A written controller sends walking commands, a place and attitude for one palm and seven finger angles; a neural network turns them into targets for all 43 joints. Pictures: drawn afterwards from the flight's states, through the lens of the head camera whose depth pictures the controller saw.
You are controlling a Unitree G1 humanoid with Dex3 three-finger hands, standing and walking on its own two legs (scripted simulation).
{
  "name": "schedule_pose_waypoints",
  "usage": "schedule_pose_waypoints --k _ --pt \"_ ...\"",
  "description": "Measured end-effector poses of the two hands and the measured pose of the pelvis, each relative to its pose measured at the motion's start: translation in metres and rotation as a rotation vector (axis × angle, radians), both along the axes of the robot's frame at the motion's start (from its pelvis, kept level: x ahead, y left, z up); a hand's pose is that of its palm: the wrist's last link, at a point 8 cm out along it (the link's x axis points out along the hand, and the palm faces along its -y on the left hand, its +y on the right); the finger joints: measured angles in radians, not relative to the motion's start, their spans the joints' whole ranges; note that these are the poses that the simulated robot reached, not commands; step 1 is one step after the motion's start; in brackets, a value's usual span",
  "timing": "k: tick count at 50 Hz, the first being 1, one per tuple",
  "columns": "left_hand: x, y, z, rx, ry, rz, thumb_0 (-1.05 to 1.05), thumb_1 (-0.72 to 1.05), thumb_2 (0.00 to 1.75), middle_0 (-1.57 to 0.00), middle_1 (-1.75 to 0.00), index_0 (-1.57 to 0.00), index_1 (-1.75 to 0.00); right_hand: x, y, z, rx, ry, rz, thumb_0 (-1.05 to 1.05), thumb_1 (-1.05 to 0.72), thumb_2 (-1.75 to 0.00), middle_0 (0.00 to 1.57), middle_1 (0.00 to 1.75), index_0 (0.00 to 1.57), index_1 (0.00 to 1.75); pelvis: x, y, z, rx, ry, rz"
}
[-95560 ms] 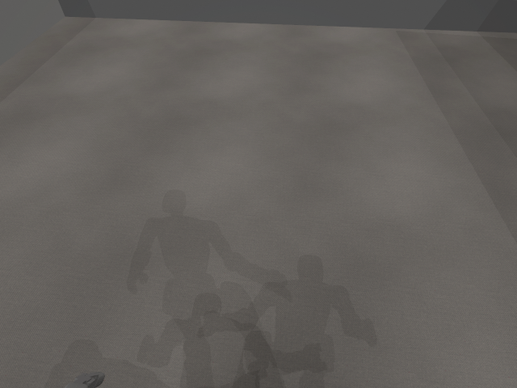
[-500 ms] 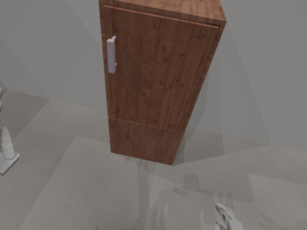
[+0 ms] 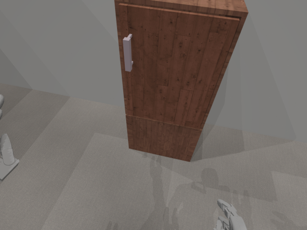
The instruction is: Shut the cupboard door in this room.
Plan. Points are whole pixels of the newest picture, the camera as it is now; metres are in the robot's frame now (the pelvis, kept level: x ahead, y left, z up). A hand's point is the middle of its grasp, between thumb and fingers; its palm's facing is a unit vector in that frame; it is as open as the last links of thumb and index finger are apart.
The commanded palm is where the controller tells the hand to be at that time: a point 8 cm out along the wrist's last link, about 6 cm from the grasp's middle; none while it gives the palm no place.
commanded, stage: let the arm hang, fingers relaxed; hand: left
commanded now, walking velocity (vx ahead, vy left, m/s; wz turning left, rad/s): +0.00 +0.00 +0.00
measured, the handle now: (129, 52) +0.76 +0.13 +0.08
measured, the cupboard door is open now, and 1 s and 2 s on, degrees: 0 0 0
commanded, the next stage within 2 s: look to check the result in 1.12 s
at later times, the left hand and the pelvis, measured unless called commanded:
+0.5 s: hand out of the picture -0.03 +0.19 -0.18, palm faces +0.10 -0.97 -0.20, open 7.0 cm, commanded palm none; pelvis +0.01 +0.01 +0.00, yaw +3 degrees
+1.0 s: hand out of the picture -0.04 +0.16 -0.17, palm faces +0.09 -0.99 -0.12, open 7.3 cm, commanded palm none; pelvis -0.01 +0.03 +0.00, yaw +2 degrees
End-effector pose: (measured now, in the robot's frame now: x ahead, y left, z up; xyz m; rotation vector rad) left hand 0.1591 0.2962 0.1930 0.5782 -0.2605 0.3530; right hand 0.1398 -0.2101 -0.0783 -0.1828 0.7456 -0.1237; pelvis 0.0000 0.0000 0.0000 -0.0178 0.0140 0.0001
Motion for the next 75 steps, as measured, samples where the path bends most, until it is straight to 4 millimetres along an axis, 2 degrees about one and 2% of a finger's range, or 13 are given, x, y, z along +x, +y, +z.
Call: schedule_pose_waypoints --k 2,3,6,8,12,15,20,25,31,36,47,59,75 --pt "0.003 0.002 -0.008 0.015 0.042 0.017 0.01 0.89 0.89 -0.21 -0.30 -0.21 -0.30 0.006 -0.004 -0.006 0.015 0.003 0.013 0.02 -0.90 -0.90 0.20 0.30 0.20 0.30 0.004 0.000 -0.001 -0.005 0.010 0.004" --pt "0.009 0.005 -0.025 0.002 0.113 0.028 0.01 0.89 0.89 -0.20 -0.30 -0.21 -0.30 0.008 -0.007 -0.013 0.022 0.013 0.029 0.01 -0.90 -0.90 0.20 0.30 0.20 0.30 0.004 0.001 -0.003 -0.004 0.012 0.008" --pt "0.020 0.009 -0.113 -0.158 0.443 0.092 0.00 0.90 0.89 -0.20 -0.30 -0.20 -0.30 0.009 -0.020 -0.036 0.021 0.077 0.031 0.01 -0.90 -0.90 0.20 0.30 0.20 0.30 0.002 0.005 -0.010 0.005 0.002 0.016" --pt "0.013 0.000 -0.182 -0.280 0.681 0.123 0.00 0.90 0.89 -0.19 -0.30 -0.20 -0.30 0.004 -0.028 -0.047 0.004 0.127 0.015 0.01 -0.91 -0.90 0.20 0.30 0.20 0.30 0.002 0.006 -0.015 0.005 -0.011 0.029" --pt "-0.036 -0.043 -0.297 -0.502 1.088 0.137 0.01 0.91 0.89 -0.19 -0.30 -0.20 -0.30 -0.023 -0.038 -0.057 -0.052 0.257 -0.021 0.01 -0.91 -0.90 0.20 0.30 0.20 0.30 0.004 0.007 -0.023 -0.001 -0.041 0.059" --pt "-0.085 -0.074 -0.342 -0.663 1.290 0.179 0.00 0.94 0.89 -0.20 -0.30 -0.20 -0.30 -0.054 -0.037 -0.054 -0.084 0.385 -0.033 0.01 -0.91 -0.90 0.19 0.30 0.20 0.30 0.005 0.005 -0.019 0.010 -0.053 0.065" --pt "-0.144 -0.061 -0.347 -0.707 1.423 0.308 -0.04 1.02 0.89 -0.21 -0.30 -0.21 -0.30 -0.101 -0.025 -0.052 -0.081 0.582 -0.026 0.01 -0.91 -0.90 0.19 0.29 0.19 0.30 0.005 0.004 -0.005 -0.002 -0.038 0.074" --pt "-0.199 -0.054 -0.337 -0.683 1.592 0.381 -0.02 0.98 0.89 -0.20 -0.30 -0.20 -0.30 -0.127 -0.006 -0.058 -0.017 0.650 -0.055 0.01 -0.91 -0.90 0.19 0.30 0.19 0.30 0.005 0.009 0.002 0.001 -0.039 0.058" --pt "-0.232 -0.055 -0.327 -0.674 1.676 0.425 -0.01 0.93 0.89 -0.20 -0.30 -0.20 -0.30 -0.141 0.017 -0.066 0.046 0.674 -0.067 0.01 -0.91 -0.90 0.20 0.30 0.20 0.30 0.004 0.016 0.005 0.007 -0.053 0.044" --pt "-0.235 -0.063 -0.329 -0.691 1.669 0.409 0.00 0.92 0.89 -0.20 -0.30 -0.20 -0.30 -0.150 0.027 -0.069 0.070 0.682 -0.070 0.01 -0.92 -0.90 0.20 0.30 0.20 0.30 0.001 0.020 0.006 0.010 -0.062 0.039" --pt "-0.214 -0.082 -0.339 -0.734 1.612 0.316 0.00 0.91 0.89 -0.20 -0.30 -0.20 -0.30 -0.167 0.035 -0.067 0.074 0.680 -0.096 0.01 -0.91 -0.90 0.19 0.30 0.20 0.30 -0.005 0.025 0.005 0.012 -0.063 0.035" --pt "-0.216 -0.070 -0.339 -0.718 1.618 0.329 0.00 0.91 0.89 -0.20 -0.30 -0.20 -0.30 -0.184 0.038 -0.065 0.071 0.716 -0.116 0.01 -0.91 -0.90 0.19 0.30 0.19 0.30 -0.008 0.029 0.005 0.011 -0.052 0.035" --pt "-0.226 -0.060 -0.334 -0.695 1.650 0.366 0.00 0.91 0.89 -0.19 -0.30 -0.20 -0.30 -0.166 0.038 -0.066 0.071 0.690 -0.102 0.01 -0.91 -0.90 0.19 0.30 0.19 0.30 -0.005 0.031 0.005 0.014 -0.050 0.031"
